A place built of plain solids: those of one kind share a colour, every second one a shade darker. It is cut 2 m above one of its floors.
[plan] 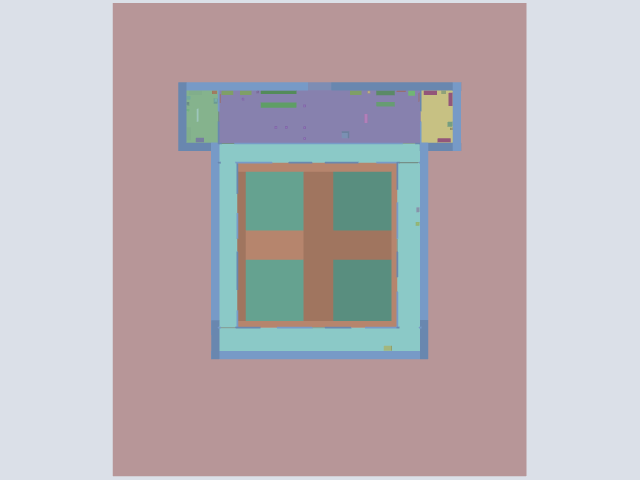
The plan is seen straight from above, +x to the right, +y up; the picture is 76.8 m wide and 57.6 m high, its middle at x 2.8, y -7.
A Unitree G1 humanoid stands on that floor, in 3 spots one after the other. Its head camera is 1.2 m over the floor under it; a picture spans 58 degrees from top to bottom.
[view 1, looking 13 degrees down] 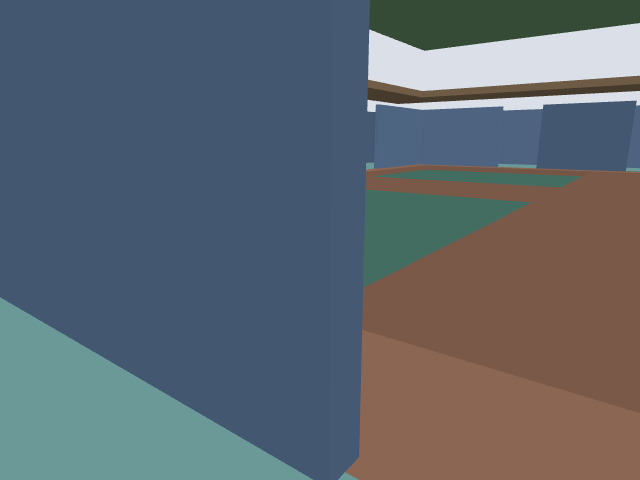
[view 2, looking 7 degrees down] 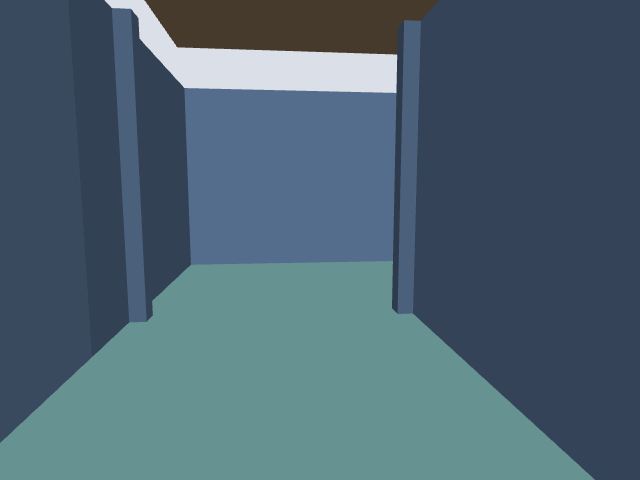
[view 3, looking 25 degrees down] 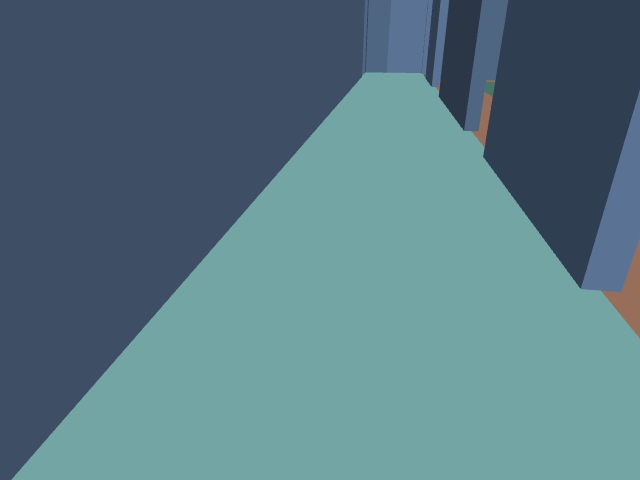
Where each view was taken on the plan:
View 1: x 2.61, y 3.44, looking -53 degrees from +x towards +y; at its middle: wall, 1.35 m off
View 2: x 13.48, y -13.52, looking -96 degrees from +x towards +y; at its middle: wall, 6.89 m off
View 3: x -3.14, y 3.44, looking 9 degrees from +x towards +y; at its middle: floor_corr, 2.84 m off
